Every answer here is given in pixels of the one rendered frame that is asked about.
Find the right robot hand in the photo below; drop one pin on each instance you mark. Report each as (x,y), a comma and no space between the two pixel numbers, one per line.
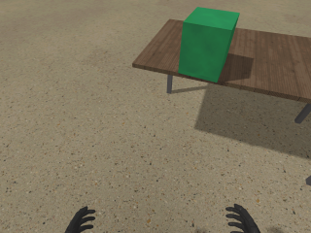
(247,223)

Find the left robot hand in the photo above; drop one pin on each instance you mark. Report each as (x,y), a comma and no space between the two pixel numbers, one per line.
(79,219)

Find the table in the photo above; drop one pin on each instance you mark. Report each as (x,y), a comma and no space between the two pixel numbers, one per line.
(263,62)

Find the carton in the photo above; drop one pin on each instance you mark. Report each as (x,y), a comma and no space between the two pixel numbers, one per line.
(206,38)

